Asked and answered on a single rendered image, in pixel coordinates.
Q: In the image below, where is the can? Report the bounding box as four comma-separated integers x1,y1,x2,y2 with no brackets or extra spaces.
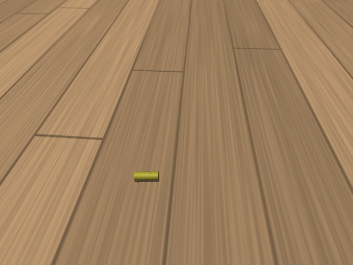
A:
134,171,159,181

